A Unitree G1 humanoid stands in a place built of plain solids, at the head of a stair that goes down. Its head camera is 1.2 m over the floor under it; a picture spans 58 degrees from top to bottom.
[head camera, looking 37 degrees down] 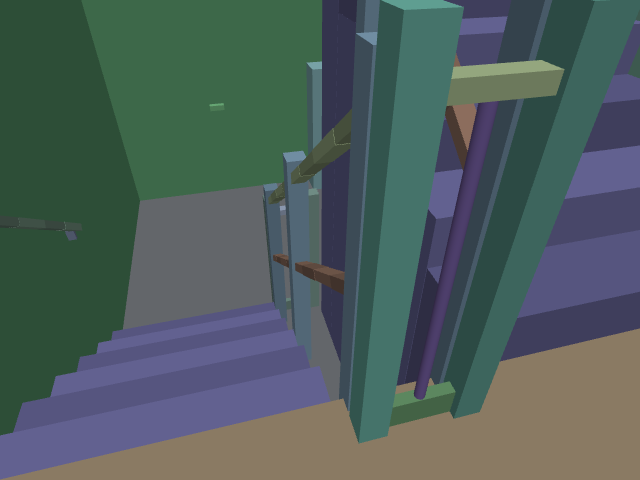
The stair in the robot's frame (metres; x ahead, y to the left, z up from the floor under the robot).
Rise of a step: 0.21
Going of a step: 0.29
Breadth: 1.20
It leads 15 degrees to the left of straight ahead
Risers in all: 7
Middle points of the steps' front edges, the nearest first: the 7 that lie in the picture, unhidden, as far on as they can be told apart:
0.62 0.51 0.00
0.90 0.58 -0.21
1.18 0.65 -0.42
1.45 0.73 -0.62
1.73 0.80 -0.83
2.01 0.87 -1.04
2.28 0.94 -1.25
